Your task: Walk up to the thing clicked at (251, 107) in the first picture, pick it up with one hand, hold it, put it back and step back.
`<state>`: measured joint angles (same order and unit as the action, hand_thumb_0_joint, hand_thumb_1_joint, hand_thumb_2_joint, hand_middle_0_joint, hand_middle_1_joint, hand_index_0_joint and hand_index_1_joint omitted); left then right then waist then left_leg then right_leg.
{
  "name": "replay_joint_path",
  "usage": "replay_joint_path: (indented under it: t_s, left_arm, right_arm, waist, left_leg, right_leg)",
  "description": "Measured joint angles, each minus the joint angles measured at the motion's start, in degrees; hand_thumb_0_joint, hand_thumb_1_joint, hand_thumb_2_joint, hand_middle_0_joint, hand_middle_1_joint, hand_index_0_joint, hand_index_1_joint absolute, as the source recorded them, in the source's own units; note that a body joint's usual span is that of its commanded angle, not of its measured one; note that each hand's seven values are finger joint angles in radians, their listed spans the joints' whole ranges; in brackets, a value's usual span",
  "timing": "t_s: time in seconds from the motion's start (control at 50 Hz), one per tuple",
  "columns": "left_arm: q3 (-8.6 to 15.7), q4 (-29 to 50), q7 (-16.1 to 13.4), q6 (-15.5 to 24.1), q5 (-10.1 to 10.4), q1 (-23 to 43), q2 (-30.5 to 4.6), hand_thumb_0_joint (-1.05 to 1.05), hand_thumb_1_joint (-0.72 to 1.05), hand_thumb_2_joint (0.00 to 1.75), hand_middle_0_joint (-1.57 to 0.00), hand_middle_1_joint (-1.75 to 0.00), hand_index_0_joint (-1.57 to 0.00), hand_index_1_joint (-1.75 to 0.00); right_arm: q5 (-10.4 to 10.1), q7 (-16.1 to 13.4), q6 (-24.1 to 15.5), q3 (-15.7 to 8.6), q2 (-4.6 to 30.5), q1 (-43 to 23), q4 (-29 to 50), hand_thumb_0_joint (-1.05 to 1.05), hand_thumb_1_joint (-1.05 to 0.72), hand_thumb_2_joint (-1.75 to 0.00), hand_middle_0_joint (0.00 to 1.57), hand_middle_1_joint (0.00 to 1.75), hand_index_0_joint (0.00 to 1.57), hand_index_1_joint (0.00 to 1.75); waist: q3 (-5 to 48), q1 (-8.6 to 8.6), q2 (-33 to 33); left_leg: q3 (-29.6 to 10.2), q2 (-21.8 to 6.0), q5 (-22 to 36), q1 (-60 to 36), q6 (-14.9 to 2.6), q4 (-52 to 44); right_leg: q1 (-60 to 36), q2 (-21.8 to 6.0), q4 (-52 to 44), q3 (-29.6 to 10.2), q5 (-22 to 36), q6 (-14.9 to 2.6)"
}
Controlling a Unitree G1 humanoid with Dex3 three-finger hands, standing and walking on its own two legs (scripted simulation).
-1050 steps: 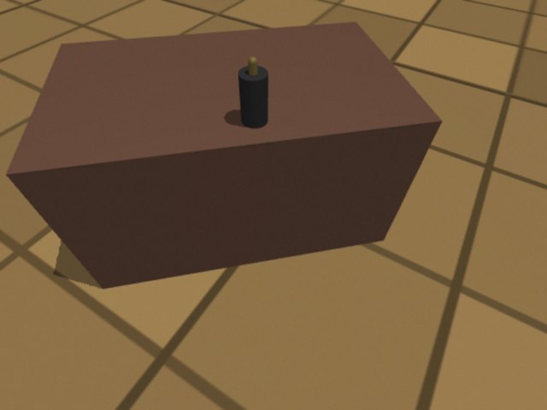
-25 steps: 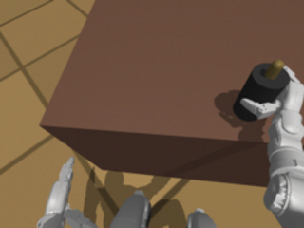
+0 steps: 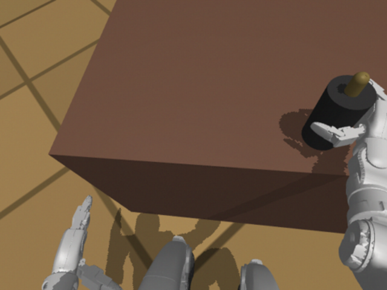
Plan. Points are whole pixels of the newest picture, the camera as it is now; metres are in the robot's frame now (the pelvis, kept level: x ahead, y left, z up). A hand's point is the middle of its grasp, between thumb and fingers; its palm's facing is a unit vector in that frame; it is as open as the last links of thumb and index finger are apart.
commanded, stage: open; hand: right
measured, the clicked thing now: (337, 110) +0.47 -0.21 +0.05
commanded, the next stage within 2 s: withdraw in 0.38 s
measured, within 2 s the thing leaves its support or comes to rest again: neither
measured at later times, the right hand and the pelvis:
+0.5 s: hand (343, 109) +0.48 -0.22 +0.05, palm faces +0.21 +0.98 +0.01, open 14.0 cm; pelvis +0.00 +0.00 +0.00, yaw +0 degrees
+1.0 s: hand out of the picture +0.48 -0.27 +0.16, palm faces +0.24 +0.97 -0.08, open 17.2 cm; pelvis +0.02 +0.00 +0.03, yaw +0 degrees
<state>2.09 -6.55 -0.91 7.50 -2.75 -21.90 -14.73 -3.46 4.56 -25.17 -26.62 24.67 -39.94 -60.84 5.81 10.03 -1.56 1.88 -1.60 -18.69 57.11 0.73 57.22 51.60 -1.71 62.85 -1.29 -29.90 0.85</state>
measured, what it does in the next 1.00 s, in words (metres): stands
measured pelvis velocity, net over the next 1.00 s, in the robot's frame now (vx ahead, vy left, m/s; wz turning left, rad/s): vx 0.02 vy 0.00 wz -0.01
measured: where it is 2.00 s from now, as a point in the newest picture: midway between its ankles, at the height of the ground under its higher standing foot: outside the picture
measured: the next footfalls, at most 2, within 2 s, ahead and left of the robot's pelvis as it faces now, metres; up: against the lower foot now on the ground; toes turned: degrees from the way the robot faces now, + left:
none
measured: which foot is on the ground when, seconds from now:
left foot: down 0.00-1.00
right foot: down 0.00-1.00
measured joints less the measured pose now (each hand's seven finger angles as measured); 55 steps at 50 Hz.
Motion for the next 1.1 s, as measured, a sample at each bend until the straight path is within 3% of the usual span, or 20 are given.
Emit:
replay_joint_path:
  t_s: [0.26, 0.58, 0.7, 0.84, 0.98, 1.02, 1.1]
  left_arm:
    - [-0.4, 0.0, -0.1, -0.2, -0.1, 0.2, 0.0, -0.01, -0.55, 0.06, -0.06, -0.05, -0.05, -0.05]
    - [0.4, 2.2, 0.3, -1.3, 0.3, -1.1, 0.0, -0.01, -0.55, 0.06, -0.07, -0.06, -0.06, -0.06]
    - [1.2, 1.8, -0.1, -1.9, 0.9, -1.1, -0.5, -0.01, -0.53, 0.04, -0.07, -0.06, -0.07, -0.05]
    - [-0.6, -3.2, -1.1, -3.0, 1.9, -0.8, 0.2, -0.01, -0.53, 0.04, -0.06, -0.06, -0.06, -0.05]
    - [-1.2, -9.2, -1.7, -3.6, 3.3, 1.7, -0.1, -0.01, -0.54, 0.06, -0.06, -0.05, -0.06, -0.05]
    - [-0.7, -9.1, -1.8, -4.0, 3.8, 2.5, -0.3, -0.01, -0.55, 0.06, -0.07, -0.06, -0.06, -0.06]
    - [1.0, -8.6, -1.6, -4.2, 4.6, 2.3, -1.1, -0.01, -0.55, 0.06, -0.07, -0.06, -0.06, -0.06]
  right_arm:
    - [-0.2, 0.6, -0.1, 0.2, 0.2, -1.2, -0.8, -0.01, 0.48, -0.52, 0.8, 0.7, 0.82, 0.71]
    - [-0.5, 0.8, 0.0, 0.0, 0.2, -0.9, 1.1, 0.0, 0.5, -0.26, 0.46, 0.37, 0.46, 0.38]
    - [0.1, 0.2, 2.3, -1.1, 0.7, 0.0, 3.9, -0.01, 0.49, -0.2, 0.3, 0.26, 0.3, 0.27]
    - [-0.8, 0.6, 6.2, -1.7, 4.0, -1.2, 6.5, -0.01, 0.51, -0.13, 0.17, 0.16, 0.17, 0.16]
    - [-3.0, 5.2, 11.4, 0.7, 7.5, -3.4, 1.8, -0.01, 0.52, -0.08, 0.1, 0.09, 0.1, 0.09]
    - [-0.4, 4.9, 13.4, 2.3, 8.1, -3.0, 0.8, -0.01, 0.52, -0.07, 0.09, 0.08, 0.09, 0.08]
    - [2.3, 2.6, 17.3, 4.8, 8.0, -0.9, 1.3, -0.01, 0.52, -0.05, 0.08, 0.07, 0.08, 0.07]
  waist:
    - [0.8, 0.09, 0.1]
    - [0.3, -0.23, -0.2]
    - [0.1, -0.38, -0.2]
    - [0.3, -1.66, 1.0]
    - [1.5, -3.27, 2.9]
    - [1.1, -3.82, 2.9]
    - [0.2, -4.93, 2.4]
  left_leg:
    - [0.2, -0.1, -0.2, 0.2, -0.03, 0.4]
    - [0.1, -0.1, -0.5, 0.6, -0.06, 0.8]
    - [0.1, 0.2, -0.2, -1.4, -0.11, -0.7]
    - [0.6, 0.3, 0.6, -6.8, -0.05, -4.8]
    - [0.3, -0.3, 1.4, -11.8, 0.36, -8.9]
    - [-0.2, -0.3, 1.8, -13.5, 0.45, -10.0]
    - [-0.6, -0.4, 2.7, -16.8, 0.46, -12.9]
  right_leg:
    - [0.3, 0.1, 0.5, -0.2, -0.2, 0.05]
    - [0.6, 0.1, 0.6, -0.2, -0.3, 0.07]
    - [-1.4, -0.1, -0.8, -0.2, -0.1, 0.15]
    - [-6.5, -0.3, -4.7, -0.4, 0.8, 0.11]
    - [-11.6, 0.4, -9.5, -0.1, 2.2, -0.32]
    - [-13.6, 0.5, -11.1, 0.4, 2.7, -0.42]
    - [-17.4, 0.7, -14.9, 1.0, 4.1, -0.45]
